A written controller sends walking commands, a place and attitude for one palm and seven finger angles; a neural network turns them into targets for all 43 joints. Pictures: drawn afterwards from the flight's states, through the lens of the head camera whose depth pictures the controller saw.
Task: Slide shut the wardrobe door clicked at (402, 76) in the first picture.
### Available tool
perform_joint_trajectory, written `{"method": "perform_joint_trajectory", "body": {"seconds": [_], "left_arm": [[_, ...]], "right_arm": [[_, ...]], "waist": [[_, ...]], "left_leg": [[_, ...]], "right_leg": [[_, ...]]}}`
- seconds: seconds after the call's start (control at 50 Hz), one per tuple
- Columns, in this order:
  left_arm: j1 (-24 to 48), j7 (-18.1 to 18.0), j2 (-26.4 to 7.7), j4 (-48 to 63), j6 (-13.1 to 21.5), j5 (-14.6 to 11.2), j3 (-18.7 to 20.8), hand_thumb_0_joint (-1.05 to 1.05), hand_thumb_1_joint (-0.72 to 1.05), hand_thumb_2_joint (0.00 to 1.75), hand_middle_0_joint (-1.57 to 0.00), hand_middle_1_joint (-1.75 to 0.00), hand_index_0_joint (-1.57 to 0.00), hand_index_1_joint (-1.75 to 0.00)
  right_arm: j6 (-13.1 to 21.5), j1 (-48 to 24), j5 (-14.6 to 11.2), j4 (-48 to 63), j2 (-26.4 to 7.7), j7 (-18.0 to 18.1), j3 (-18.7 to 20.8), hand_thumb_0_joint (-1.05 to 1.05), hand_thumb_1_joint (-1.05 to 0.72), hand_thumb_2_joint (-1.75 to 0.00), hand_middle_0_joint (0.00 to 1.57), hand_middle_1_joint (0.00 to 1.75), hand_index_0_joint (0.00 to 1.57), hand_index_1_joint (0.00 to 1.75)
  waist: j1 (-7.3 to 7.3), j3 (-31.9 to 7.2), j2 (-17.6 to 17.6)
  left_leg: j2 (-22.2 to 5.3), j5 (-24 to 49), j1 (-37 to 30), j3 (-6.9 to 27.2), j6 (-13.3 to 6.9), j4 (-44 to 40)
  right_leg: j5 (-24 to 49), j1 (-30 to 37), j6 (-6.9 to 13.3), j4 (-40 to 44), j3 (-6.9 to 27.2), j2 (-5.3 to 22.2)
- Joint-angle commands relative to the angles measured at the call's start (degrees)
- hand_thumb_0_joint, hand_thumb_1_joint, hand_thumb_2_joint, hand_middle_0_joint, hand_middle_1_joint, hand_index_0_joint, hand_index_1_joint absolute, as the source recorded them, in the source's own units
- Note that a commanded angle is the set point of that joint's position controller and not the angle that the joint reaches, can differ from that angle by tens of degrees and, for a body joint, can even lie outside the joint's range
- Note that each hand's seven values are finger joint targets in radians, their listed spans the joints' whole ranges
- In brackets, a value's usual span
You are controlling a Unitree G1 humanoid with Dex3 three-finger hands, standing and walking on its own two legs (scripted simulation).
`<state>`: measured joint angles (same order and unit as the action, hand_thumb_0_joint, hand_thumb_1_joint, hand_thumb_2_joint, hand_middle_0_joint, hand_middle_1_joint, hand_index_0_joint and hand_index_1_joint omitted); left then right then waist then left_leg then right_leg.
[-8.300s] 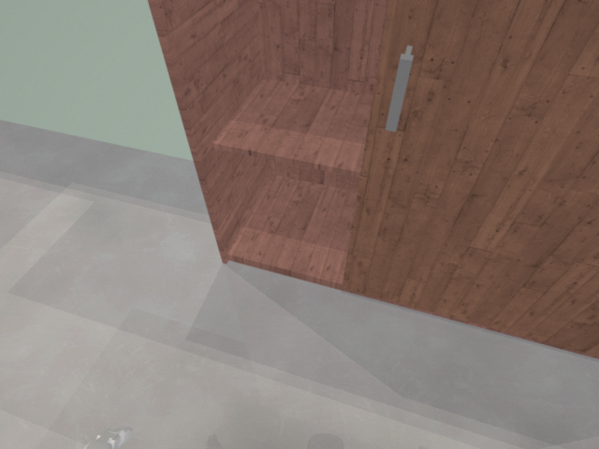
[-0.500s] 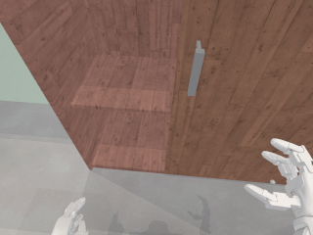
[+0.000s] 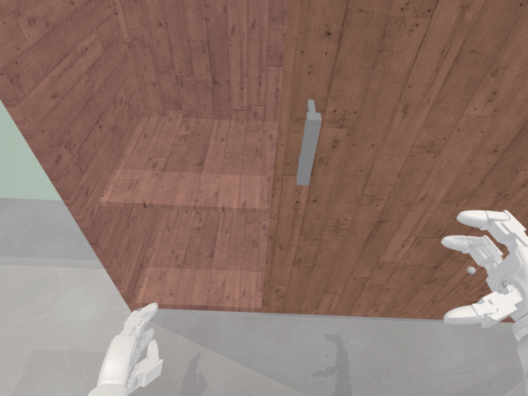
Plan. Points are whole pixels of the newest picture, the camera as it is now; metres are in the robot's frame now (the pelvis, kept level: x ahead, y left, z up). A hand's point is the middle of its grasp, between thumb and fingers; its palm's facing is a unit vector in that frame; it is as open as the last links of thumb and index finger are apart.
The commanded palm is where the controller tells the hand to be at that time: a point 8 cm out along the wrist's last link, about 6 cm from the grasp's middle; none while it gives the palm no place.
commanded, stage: raise the hand with hooked fingers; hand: right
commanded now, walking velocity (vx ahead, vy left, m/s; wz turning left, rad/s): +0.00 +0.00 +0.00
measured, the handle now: (306, 143) +0.52 -0.07 +0.12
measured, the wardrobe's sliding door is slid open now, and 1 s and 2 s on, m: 0.48 0.48 0.48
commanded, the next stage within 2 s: move the hooked fingers beside the handle in 0.62 s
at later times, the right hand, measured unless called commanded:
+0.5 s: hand (474, 247) +0.28 -0.26 +0.15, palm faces +0.14 +0.99 -0.05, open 14.0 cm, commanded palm +0.25 -0.30 +0.14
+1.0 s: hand (447, 237) +0.30 -0.24 +0.14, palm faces +0.07 +1.00 -0.03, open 14.0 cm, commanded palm +0.28 -0.28 +0.14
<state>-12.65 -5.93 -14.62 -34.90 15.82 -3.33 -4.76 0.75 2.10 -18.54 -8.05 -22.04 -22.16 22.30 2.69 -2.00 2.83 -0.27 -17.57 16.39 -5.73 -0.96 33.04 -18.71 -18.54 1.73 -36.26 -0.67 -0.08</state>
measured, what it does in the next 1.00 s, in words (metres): stands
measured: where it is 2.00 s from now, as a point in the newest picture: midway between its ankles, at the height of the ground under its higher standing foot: outside the picture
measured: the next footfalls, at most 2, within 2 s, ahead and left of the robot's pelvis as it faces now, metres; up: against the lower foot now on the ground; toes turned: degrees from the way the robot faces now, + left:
none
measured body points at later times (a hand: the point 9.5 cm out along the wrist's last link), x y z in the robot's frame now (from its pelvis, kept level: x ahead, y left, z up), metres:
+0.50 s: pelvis +0.00 +0.02 +0.01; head -0.01 +0.03 +0.46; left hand +0.17 +0.26 -0.07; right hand +0.27 -0.31 +0.15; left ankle +0.00 +0.11 -0.73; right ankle +0.00 -0.10 -0.73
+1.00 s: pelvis -0.01 +0.02 +0.00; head -0.01 +0.04 +0.45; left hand +0.16 +0.26 -0.07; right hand +0.29 -0.29 +0.14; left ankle +0.00 +0.11 -0.73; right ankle +0.00 -0.10 -0.73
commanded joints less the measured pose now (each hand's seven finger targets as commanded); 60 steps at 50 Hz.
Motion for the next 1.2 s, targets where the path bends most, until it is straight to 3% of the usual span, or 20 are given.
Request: {"method": "perform_joint_trajectory", "body": {"seconds": [0.0, 0.08, 0.16, 0.2, 0.26, 0.32, 0.4, 0.44, 0.5, 0.58, 0.68, 0.78, 0.8, 0.9, 0.94, 0.96, 1.0, 1.08, 1.14, 1.18], "left_arm": [[4.61, -0.93, -7.6, 7.7, 3.66, 0.33, 3.19, 0.0, 0.9, 0.9, -0.2, -0.3, -0.2, -0.3], [4.65, -1.12, -7.88, 6.23, 3.75, 0.0, 3.09, 0.0, 0.9, 0.9, -0.2, -0.3, -0.2, -0.3], [4.37, -1.14, -8.6, 6.48, 3.27, -0.67, 3.56, 0.0, 0.9, 0.9, -0.2, -0.3, -0.2, -0.3], [4.62, -0.67, -8.72, 7.16, 3.13, -0.82, 3.69, 0.0, 0.9, 0.9, -0.2, -0.3, -0.2, -0.3], [5.15, -0.23, -8.48, 8.32, 3.44, -0.41, 3.95, 0.0, 0.9, 0.9, -0.2, -0.3, -0.2, -0.3], [4.87, -0.1, -7.85, 8.18, 3.82, 0.14, 4.0, 0.0, 0.9, 0.9, -0.2, -0.3, -0.2, -0.3], [5.0, -0.36, -7.56, 6.71, 4.27, 0.2, 3.9, 0.0, 0.9, 0.9, -0.2, -0.3, -0.2, -0.3], [4.9, -0.72, -7.69, 6.19, 4.35, -0.2, 3.95, 0.0, 0.9, 0.9, -0.2, -0.3, -0.2, -0.3], [5.05, -1.08, -8.13, 6.14, 4.32, -0.58, 4.01, 0.0, 0.9, 0.9, -0.2, -0.3, -0.2, -0.3], [5.14, -1.21, -8.3, 6.64, 4.26, -0.43, 4.08, 0.0, 0.9, 0.9, -0.2, -0.3, -0.2, -0.3], [5.59, -0.94, -7.82, 6.32, 4.48, -0.01, 3.9, 0.0, 0.9, 0.9, -0.2, -0.3, -0.2, -0.3], [5.8, -1.59, -7.63, 5.11, 4.37, -0.72, 3.75, 0.0, 0.9, 0.9, -0.2, -0.3, -0.2, -0.3], [5.77, -1.73, -7.78, 5.27, 4.43, -0.76, 3.71, 0.0, 0.9, 0.9, -0.2, -0.3, -0.2, -0.3], [5.21, -1.99, -8.17, 5.21, 4.22, -0.49, 3.87, 0.0, 0.9, 0.9, -0.2, -0.3, -0.2, -0.3], [5.27, -1.97, -7.95, 5.06, 3.99, -0.45, 3.78, 0.0, 0.9, 0.9, -0.2, -0.3, -0.2, -0.3], [5.49, -1.91, -7.71, 5.28, 4.13, -0.39, 3.62, 0.0, 0.9, 0.9, -0.2, -0.3, -0.2, -0.3], [5.3, -1.67, -7.51, 5.25, 4.21, -0.27, 3.64, 0.0, 0.9, 0.9, -0.2, -0.3, -0.2, -0.3], [4.03, -1.23, -7.94, 4.77, 3.47, -0.25, 3.91, 0.0, 0.9, 0.9, -0.2, -0.3, -0.2, -0.3], [4.02, -0.86, -7.8, 5.62, 3.12, -0.46, 3.9, 0.0, 0.9, 0.9, -0.2, -0.3, -0.2, -0.3], [3.47, -0.56, -7.9, 5.79, 2.83, -0.26, 4.21, 0.0, 0.9, 0.9, -0.2, -0.3, -0.2, -0.3]], "right_arm": [[5.42, -18.58, -1.83, 13.99, -17.98, 0.44, 10.16, 0.0, 0.5, -0.3, 0.3, 1.2, 0.3, 1.2], [4.92, -21.06, -1.89, 7.8, -17.55, -0.97, 9.52, 0.0, 0.5, -0.3, 0.3, 1.2, 0.3, 1.2], [0.99, -17.53, -2.13, -0.25, -13.86, -4.25, 5.65, 0.0, 0.5, -0.3, 0.3, 1.2, 0.3, 1.2], [0.12, -16.34, -2.26, 0.51, -13.84, -4.99, 5.22, 0.0, 0.5, -0.3, 0.3, 1.2, 0.3, 1.2], [1.71, -17.69, -2.12, 7.87, -17.92, -3.62, 9.06, 0.0, 0.5, -0.3, 0.3, 1.2, 0.3, 1.2], [5.22, -18.04, -2.53, 11.46, -20.6, -0.85, 13.25, 0.0, 0.5, -0.3, 0.3, 1.2, 0.3, 1.2], [7.31, -20.38, -1.77, 10.54, -18.89, 1.26, 12.24, 0.0, 0.5, -0.3, 0.3, 1.2, 0.3, 1.2], [6.2, -19.93, -1.4, 6.38, -16.34, 0.59, 9.64, 0.0, 0.5, -0.3, 0.3, 1.2, 0.3, 1.2], [4.22, -19.62, -1.18, 4.38, -14.2, -1.45, 6.35, 0.0, 0.5, -0.3, 0.3, 1.2, 0.3, 1.2], [3.66, -18.42, -1.58, 5.35, -16.43, -2.3, 8.01, 0.0, 0.5, -0.3, 0.3, 1.2, 0.3, 1.2], [6.05, -18.77, -2.47, 7.2, -18.8, -0.65, 12.01, 0.0, 0.5, -0.3, 0.3, 1.2, 0.3, 1.2], [5.42, -26.62, -1.09, 2.76, -13.69, -0.46, 5.26, 0.0, 0.5, -0.3, 0.3, 1.2, 0.3, 1.2], [5.13, -28.0, -0.9, 2.42, -12.48, -0.61, 3.36, 0.0, 0.5, -0.3, 0.3, 1.2, 0.3, 1.2], [5.52, -30.17, 0.1, 0.57, -16.09, -0.11, 5.37, 0.0, 0.5, -0.3, 0.3, 1.2, 0.3, 1.2], [6.28, -32.93, 0.36, 0.27, -16.92, 0.65, 6.09, 0.0, 0.5, -0.3, 0.3, 1.2, 0.3, 1.2], [6.82, -34.32, 0.48, 0.82, -15.79, 1.02, 5.13, 0.0, 0.5, -0.3, 0.3, 1.2, 0.3, 1.2], [7.26, -34.13, 0.48, -0.14, -14.39, 2.07, 4.36, 0.0, 0.5, -0.3, 0.3, 1.2, 0.3, 1.2], [6.46, -32.49, 1.6, -4.86, -14.89, 3.28, 4.74, 0.0, 0.5, -0.3, 0.3, 1.2, 0.3, 1.2], [5.57, -34.2, 2.38, -4.76, -11.66, 3.86, 1.23, 0.0, 0.5, -0.3, 0.3, 1.2, 0.3, 1.2], [5.49, -34.31, 2.53, -4.03, -11.66, 4.74, 1.59, 0.0, 0.5, -0.3, 0.3, 1.2, 0.3, 1.2]], "waist": [[-0.31, -12.73, 2.21], [-0.81, -9.23, 3.67], [-1.21, -6.21, -0.89], [-0.8, -7.07, -0.33], [0.2, -12.02, 1.31], [0.6, -13.5, 0.13], [-0.24, -9.76, 3.24], [-0.89, -6.78, 3.44], [-1.35, -6.12, 2.8], [-0.67, -9.16, -1.11], [0.16, -10.3, -1.56], [-2.41, -4.4, 1.36], [-2.75, -4.6, 1.52], [-2.18, -9.4, -0.77], [-2.0, -10.5, 0.55], [-1.96, -10.94, 1.81], [-1.87, -11.18, 0.41], [-1.42, -9.99, -0.22], [-1.66, -9.31, 1.78], [-1.56, -11.46, -0.56]], "left_leg": [[1.35, 14.48, -4.62, 2.17, -0.65, -4.95], [1.17, 15.26, -4.34, 2.27, -0.83, -6.2], [0.59, 14.74, -2.98, 2.46, -0.39, -6.63], [0.27, 15.38, -3.69, 2.85, -0.43, -6.48], [0.32, 16.54, -5.76, 2.85, -0.39, -6.06], [0.59, 16.06, -7.11, 3.35, -0.19, -6.41], [0.37, 15.3, -5.7, 3.8, -0.13, -7.28], [0.25, 13.36, -3.79, 3.9, -0.06, -7.91], [-0.11, 13.55, -3.86, 4.29, 0.04, -8.12], [-0.24, 13.76, -5.74, 4.74, 0.42, -7.98], [-0.3, 14.65, -7.06, 5.03, 0.56, -7.79], [-0.39, 8.86, -1.49, 5.54, 0.48, -9.16], [-0.48, 7.54, -0.96, 5.67, 0.49, -9.24], [-0.85, 8.11, -3.77, 6.32, 0.51, -8.49], [-0.7, 8.68, -3.94, 5.81, 0.37, -8.02], [-0.57, 9.16, -3.8, 5.27, 0.22, -7.6], [-0.39, 9.78, -3.75, 5.1, 0.19, -7.55], [-0.35, 11.77, -3.64, 4.53, 0.0, -7.07], [-0.3, 11.44, -2.34, 4.06, -0.3, -6.63], [-0.18, 13.93, -3.49, 3.99, -0.27, -6.35]], "right_leg": [[16.12, 8.36, -0.33, 7.23, 3.62, 0.19], [15.97, 8.63, -0.29, 8.03, 3.22, 0.18], [13.67, 5.88, 0.13, 8.21, 2.84, 0.01], [14.09, 5.55, 0.18, 7.86, 2.55, -0.07], [16.48, 7.96, 0.26, 7.71, 2.53, -0.17], [16.25, 8.0, 0.37, 8.06, 2.11, -0.14], [14.76, 7.99, 0.35, 8.53, 1.39, -0.11], [12.46, 7.42, 0.34, 8.85, 1.13, -0.09], [11.85, 6.93, 0.47, 8.7, 1.05, -0.03], [12.52, 6.84, 0.72, 8.11, 1.25, -0.07], [13.28, 6.66, 0.54, 8.11, 1.23, -0.19], [8.47, 6.53, 0.5, 8.38, 0.94, 0.0], [7.4, 6.43, 0.55, 8.53, 1.31, -0.07], [8.45, 6.11, 0.61, 7.95, 1.64, -0.15], [9.03, 6.62, 0.48, 8.18, 1.74, -0.13], [9.26, 7.31, 0.36, 8.45, 1.84, -0.2], [9.58, 7.41, 0.42, 8.48, 1.94, -0.02], [10.86, 6.14, 0.25, 8.71, 1.6, 0.13], [10.61, 6.28, 0.1, 9.29, 1.82, 0.14], [13.06, 7.11, 0.28, 8.72, 1.69, 0.31]]}}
